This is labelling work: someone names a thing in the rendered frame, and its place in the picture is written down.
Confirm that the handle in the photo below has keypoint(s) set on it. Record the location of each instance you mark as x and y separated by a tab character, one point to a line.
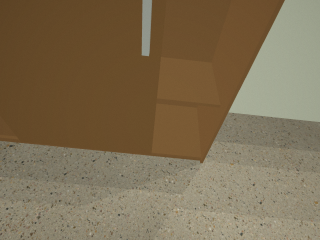
146	26

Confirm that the wardrobe door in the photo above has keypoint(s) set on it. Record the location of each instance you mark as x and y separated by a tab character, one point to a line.
5	129
72	72

